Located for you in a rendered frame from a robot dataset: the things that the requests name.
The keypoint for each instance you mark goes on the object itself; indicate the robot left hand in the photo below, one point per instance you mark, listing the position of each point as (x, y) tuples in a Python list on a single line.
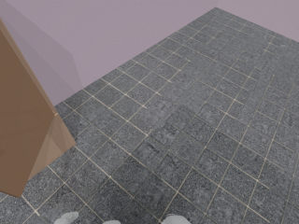
[(67, 218)]

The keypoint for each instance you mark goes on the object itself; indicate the right robot thigh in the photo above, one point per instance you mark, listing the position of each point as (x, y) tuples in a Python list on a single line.
[(176, 219)]

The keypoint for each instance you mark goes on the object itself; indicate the cupboard door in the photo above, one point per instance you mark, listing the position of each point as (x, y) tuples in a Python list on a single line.
[(25, 119)]

